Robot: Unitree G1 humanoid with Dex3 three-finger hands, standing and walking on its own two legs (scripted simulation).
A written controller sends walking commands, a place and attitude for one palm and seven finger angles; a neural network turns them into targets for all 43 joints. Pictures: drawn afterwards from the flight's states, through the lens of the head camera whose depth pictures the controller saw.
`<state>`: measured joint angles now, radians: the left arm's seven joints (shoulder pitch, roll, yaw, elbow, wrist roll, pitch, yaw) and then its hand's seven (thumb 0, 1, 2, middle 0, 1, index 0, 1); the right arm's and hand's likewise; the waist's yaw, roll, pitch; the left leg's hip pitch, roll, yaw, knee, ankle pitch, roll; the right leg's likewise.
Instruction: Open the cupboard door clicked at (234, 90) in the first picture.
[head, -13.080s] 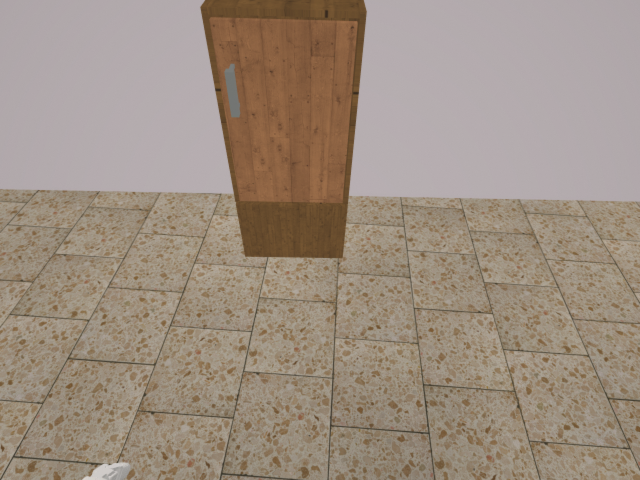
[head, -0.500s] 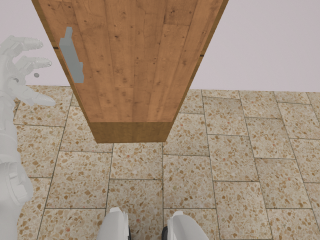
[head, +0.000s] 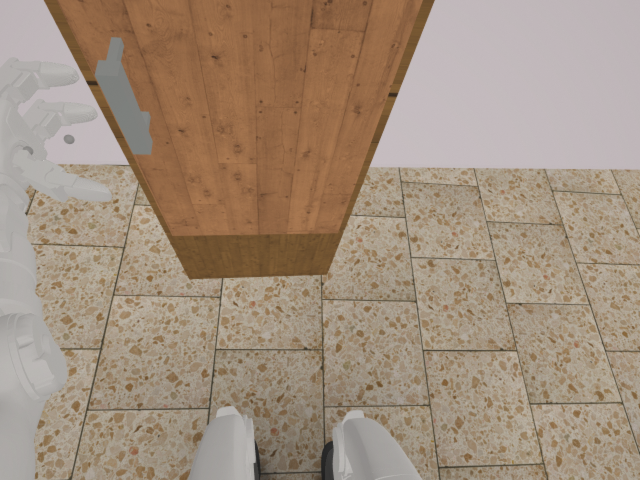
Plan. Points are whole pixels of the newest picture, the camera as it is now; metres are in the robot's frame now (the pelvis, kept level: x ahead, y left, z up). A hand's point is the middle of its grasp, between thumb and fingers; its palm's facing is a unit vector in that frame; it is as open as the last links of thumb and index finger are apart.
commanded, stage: slide the fingers in behind the handle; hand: left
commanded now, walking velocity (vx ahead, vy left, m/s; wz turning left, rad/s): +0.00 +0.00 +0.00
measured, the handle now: (130, 99) +0.56 +0.21 +0.07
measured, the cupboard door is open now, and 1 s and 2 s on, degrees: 0 0 0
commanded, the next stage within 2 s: close the thumb around the handle in 1.46 s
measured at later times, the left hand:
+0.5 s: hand (102, 139) +0.49 +0.23 +0.07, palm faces +0.00 -1.00 -0.01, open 14.0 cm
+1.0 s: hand (135, 136) +0.50 +0.19 +0.07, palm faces +0.01 -1.00 -0.02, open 14.0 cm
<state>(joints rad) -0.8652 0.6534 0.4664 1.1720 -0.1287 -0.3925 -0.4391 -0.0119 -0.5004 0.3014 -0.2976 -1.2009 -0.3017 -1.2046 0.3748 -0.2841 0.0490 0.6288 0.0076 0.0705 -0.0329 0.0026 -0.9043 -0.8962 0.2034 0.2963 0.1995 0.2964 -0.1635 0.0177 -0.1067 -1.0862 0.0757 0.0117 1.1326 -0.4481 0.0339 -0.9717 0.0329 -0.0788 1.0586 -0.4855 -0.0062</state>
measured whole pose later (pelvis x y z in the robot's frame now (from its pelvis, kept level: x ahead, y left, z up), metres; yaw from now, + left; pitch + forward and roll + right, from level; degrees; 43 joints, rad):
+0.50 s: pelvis +0.01 -0.01 +0.00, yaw +0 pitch +23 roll -4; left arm -0.84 0.57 0.42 1.14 -0.13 -0.37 -0.38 -0.01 -0.50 0.30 -0.30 -1.20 -0.30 -1.20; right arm 0.36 -0.27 0.04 0.63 0.01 0.07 -0.02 0.00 -0.90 -0.90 0.20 0.30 0.20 0.30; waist -0.15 0.02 -0.12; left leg -1.06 0.08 0.01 1.12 -0.46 0.02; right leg -0.95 0.04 -0.08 1.06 -0.50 -0.02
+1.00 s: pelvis +0.01 -0.01 +0.00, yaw +0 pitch +22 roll -3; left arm -0.83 0.49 0.39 1.11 -0.11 -0.41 -0.28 -0.01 -0.50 0.30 -0.30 -1.20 -0.30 -1.20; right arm 0.37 -0.26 0.03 0.63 0.00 0.07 0.00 0.00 -0.91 -0.90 0.20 0.30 0.20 0.30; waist -0.16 0.03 -0.13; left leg -1.05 0.08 0.02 1.12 -0.46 0.02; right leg -0.95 0.03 -0.07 1.07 -0.51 -0.02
